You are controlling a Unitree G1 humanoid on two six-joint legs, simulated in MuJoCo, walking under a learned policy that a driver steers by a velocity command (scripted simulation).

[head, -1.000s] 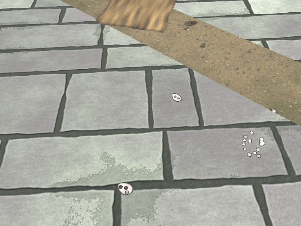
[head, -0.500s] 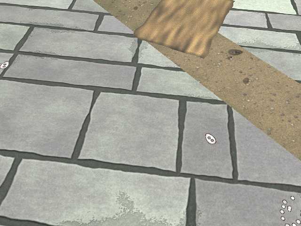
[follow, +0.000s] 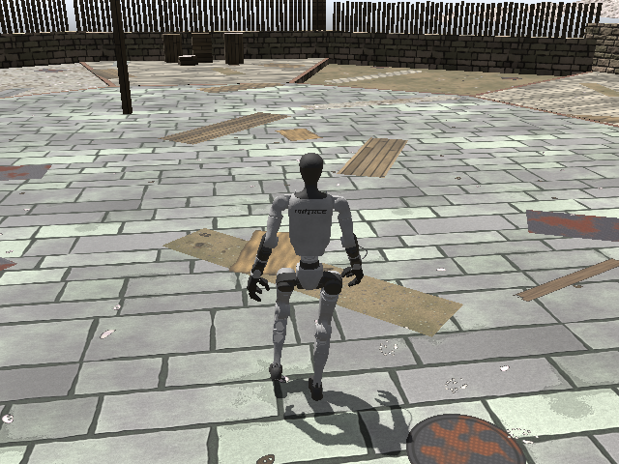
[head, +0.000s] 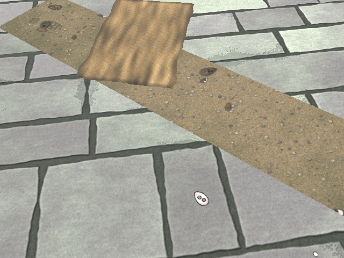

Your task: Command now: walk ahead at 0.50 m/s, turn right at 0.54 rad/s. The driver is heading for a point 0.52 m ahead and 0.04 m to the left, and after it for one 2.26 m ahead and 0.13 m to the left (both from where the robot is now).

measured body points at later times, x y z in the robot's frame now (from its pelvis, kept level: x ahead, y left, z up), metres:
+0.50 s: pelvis +0.28 +0.05 +0.00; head +0.31 +0.06 +0.45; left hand +0.39 +0.31 -0.13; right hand +0.31 -0.22 -0.12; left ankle +0.31 +0.12 -0.74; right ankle +0.24 -0.08 -0.66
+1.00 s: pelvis +0.53 -0.03 +0.00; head +0.55 -0.05 +0.45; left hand +0.64 +0.22 -0.12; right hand +0.53 -0.29 -0.15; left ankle +0.50 +0.11 -0.66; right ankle +0.55 -0.10 -0.74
